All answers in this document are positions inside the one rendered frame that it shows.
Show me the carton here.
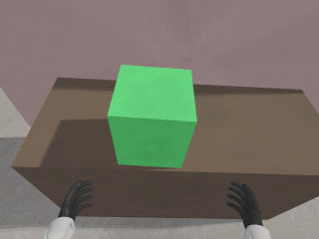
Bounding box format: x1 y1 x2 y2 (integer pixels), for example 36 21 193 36
107 65 197 168

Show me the right robot forearm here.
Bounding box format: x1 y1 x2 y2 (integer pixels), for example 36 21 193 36
243 224 272 239

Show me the pedestal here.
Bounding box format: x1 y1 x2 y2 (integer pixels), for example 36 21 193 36
11 77 319 220

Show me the left robot forearm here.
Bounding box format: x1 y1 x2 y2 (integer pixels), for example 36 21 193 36
42 216 76 239

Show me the right robot hand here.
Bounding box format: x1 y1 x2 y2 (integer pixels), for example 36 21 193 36
226 181 263 229

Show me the left robot hand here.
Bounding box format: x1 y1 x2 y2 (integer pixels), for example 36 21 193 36
58 179 94 222

